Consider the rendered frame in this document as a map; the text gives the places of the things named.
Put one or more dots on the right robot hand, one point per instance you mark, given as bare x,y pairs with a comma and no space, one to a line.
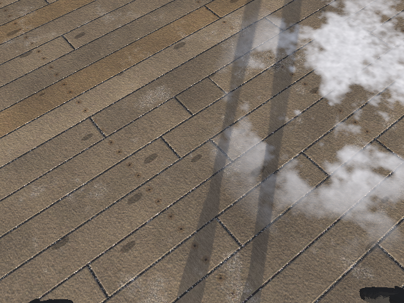
382,294

